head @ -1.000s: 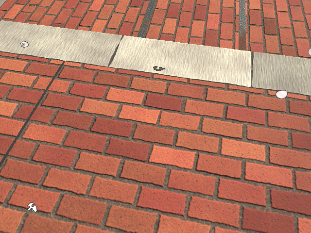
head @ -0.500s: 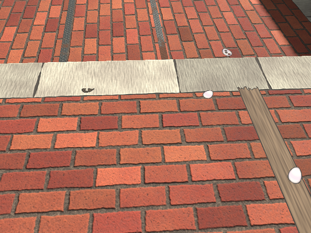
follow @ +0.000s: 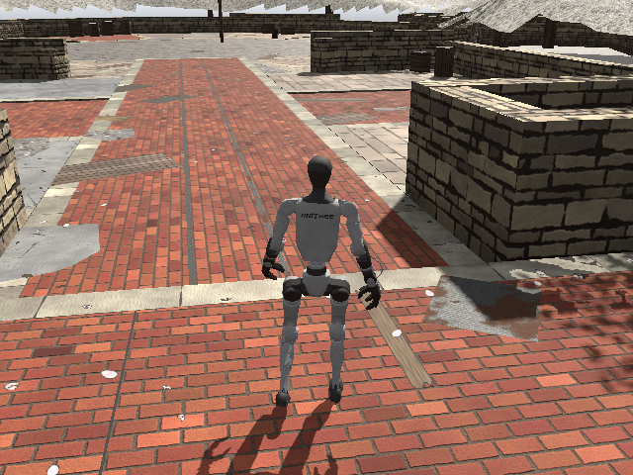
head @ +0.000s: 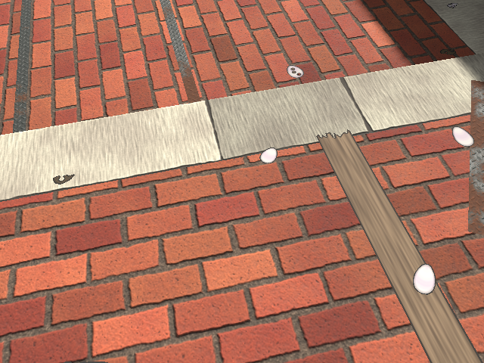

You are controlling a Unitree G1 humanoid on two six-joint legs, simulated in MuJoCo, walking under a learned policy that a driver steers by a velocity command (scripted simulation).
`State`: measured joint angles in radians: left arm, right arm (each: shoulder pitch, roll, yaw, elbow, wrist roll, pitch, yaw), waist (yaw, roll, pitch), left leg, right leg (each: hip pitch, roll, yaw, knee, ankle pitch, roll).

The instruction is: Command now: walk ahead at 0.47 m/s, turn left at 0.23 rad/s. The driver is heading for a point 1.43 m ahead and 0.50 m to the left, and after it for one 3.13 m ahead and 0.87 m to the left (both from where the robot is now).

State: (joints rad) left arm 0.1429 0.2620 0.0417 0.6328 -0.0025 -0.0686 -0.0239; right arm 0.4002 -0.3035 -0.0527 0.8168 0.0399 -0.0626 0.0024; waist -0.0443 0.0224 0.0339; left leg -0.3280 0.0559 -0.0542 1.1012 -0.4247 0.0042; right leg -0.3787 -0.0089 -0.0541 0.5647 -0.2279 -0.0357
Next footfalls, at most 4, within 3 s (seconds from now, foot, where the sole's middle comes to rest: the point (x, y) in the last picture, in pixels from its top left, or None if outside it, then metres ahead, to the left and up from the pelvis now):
0.42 left None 0.39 0.14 -0.77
0.90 right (234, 273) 0.72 0.05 -0.77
1.40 left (111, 263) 0.78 0.42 -0.77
1.88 right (136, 171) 1.14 0.38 -0.77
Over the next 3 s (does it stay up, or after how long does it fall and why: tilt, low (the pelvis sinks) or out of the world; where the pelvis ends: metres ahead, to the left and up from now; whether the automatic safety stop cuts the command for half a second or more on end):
stays up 1.12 0.36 0.01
